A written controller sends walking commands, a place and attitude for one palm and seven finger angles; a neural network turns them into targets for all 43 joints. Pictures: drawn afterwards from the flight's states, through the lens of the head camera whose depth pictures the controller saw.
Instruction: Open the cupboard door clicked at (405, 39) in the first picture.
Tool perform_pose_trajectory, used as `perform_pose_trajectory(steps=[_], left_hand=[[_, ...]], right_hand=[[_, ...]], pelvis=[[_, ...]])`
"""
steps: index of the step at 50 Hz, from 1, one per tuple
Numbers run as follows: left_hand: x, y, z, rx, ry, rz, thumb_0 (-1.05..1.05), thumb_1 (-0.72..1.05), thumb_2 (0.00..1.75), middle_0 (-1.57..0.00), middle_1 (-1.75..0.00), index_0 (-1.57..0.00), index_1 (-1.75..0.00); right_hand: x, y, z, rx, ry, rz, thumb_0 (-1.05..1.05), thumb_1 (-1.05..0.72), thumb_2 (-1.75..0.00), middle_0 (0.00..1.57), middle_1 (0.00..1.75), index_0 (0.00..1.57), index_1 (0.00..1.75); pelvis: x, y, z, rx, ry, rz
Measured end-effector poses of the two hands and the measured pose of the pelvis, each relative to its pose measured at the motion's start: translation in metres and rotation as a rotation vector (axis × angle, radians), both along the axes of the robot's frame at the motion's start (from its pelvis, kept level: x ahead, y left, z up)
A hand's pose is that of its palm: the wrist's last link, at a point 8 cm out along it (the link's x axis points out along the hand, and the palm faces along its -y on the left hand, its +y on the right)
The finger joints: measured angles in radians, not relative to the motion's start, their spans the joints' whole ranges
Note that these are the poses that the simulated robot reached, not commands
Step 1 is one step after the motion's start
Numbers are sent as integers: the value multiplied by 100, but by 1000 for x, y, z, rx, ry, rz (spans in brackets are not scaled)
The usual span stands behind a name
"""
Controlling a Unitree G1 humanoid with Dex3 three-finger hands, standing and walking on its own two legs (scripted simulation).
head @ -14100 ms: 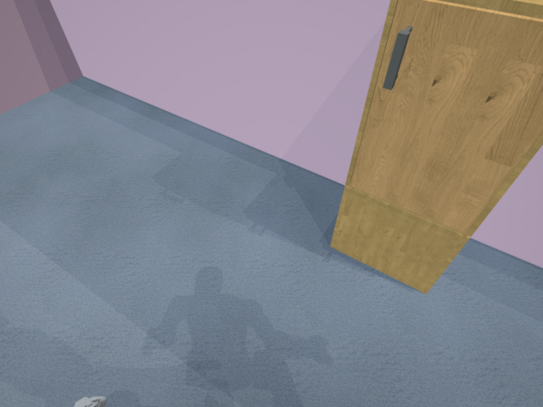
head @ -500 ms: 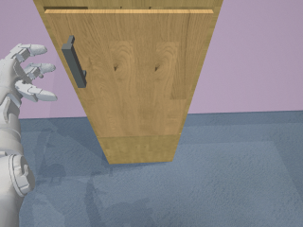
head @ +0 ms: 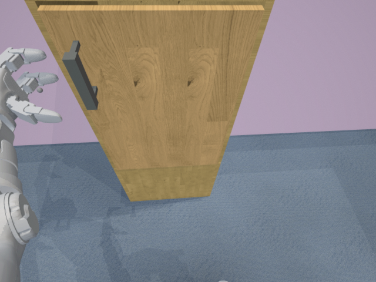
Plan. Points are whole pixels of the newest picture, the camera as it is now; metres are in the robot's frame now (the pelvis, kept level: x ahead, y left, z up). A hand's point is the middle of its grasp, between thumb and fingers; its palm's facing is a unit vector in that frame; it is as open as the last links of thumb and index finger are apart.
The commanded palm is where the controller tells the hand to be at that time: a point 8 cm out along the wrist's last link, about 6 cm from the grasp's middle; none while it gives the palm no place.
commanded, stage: move the hooked fingers beside the handle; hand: left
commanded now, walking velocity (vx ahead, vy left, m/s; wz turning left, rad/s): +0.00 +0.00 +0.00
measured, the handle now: (84, 77) +0.50 +0.20 +0.14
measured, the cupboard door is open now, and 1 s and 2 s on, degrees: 0 0 0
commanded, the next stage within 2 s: slide the fingers in behind the handle in 0.44 s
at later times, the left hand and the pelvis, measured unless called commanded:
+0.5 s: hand (47, 90) +0.45 +0.26 +0.15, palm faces +0.05 -1.00 -0.02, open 14.0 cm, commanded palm +0.42 +0.31 +0.14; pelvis +0.00 +0.00 +0.00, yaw +1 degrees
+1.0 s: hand (60, 92) +0.45 +0.24 +0.15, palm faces +0.06 -1.00 -0.01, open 13.9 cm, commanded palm +0.43 +0.28 +0.14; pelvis -0.01 -0.01 +0.00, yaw +1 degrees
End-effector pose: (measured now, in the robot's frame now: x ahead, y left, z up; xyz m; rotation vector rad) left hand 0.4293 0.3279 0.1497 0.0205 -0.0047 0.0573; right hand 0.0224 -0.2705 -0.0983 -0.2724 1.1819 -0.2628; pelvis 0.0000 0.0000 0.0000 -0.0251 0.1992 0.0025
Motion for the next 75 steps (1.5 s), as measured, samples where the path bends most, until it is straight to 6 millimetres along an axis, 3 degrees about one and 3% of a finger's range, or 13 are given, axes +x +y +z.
perform_pose_trajectory(steps=[10,16,35,44,63,75], left_hand=[[-7,-5,-5,-8,34,-7,-1,-50,30,-30,-120,-30,-120],[-3,-12,-2,-16,17,-6,-1,-50,30,-30,-120,-30,-120],[-9,-19,0,-7,13,-13,-1,-50,30,-30,-120,-30,-120],[-4,-36,-3,-15,18,-16,-1,-50,30,-30,-120,-31,-120],[-3,-46,-2,-8,13,3,-1,-50,30,-31,-122,-32,-122],[-3,-73,-5,-16,5,-15,-1,-50,30,-30,-121,-31,-120]], right_hand=[[33,2,0,5,-73,53,1,-90,-89,20,30,20,30],[42,4,0,8,-100,68,1,-90,-89,20,30,20,30],[13,-2,-4,18,-40,34,1,-90,-89,20,30,20,30],[17,-4,-3,11,-72,39,1,-90,-89,20,30,20,30],[18,2,-7,34,-71,61,1,-90,-89,20,30,20,30],[25,4,-5,51,-126,42,1,-90,-89,20,30,20,30]], pelvis=[[0,0,0,-1,-10,16],[-2,-1,-1,0,-12,19],[-4,-5,0,4,-23,13],[-8,-6,-1,6,-27,14],[-10,-7,-1,6,-25,25],[-8,-6,0,10,-44,7]])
